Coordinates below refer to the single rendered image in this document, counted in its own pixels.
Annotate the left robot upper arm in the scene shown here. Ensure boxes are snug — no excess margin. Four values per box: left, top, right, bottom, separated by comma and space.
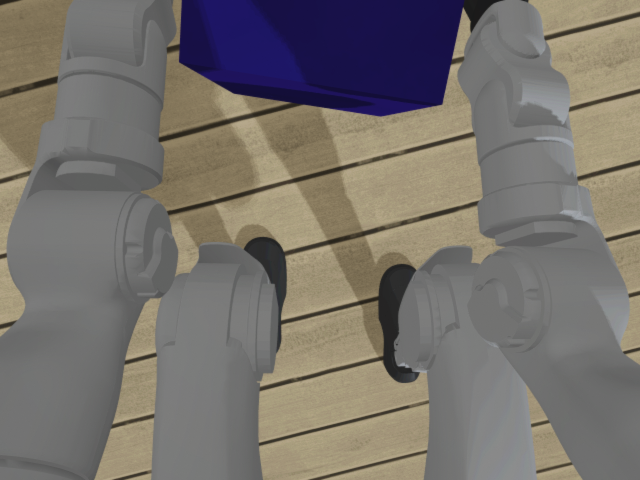
0, 190, 178, 480

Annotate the robot right hand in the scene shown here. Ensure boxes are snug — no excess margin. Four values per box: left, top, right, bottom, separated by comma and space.
463, 0, 528, 32

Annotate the left robot foot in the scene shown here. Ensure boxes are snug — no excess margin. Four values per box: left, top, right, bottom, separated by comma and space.
244, 237, 287, 353

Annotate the right robot foot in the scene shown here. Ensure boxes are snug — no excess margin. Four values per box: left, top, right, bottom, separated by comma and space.
378, 264, 420, 383

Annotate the carton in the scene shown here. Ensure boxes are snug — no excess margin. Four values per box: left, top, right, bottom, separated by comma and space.
179, 0, 464, 117

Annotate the right robot upper arm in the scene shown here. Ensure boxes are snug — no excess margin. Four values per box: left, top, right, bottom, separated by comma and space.
467, 246, 640, 480

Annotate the robot right forearm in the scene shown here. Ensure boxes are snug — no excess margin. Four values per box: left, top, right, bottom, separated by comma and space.
457, 0, 630, 305

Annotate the robot foot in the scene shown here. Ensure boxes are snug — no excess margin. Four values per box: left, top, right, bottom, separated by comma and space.
244, 237, 287, 353
378, 264, 420, 383

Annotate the robot left forearm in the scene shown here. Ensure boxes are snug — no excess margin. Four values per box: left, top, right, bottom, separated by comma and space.
7, 0, 177, 290

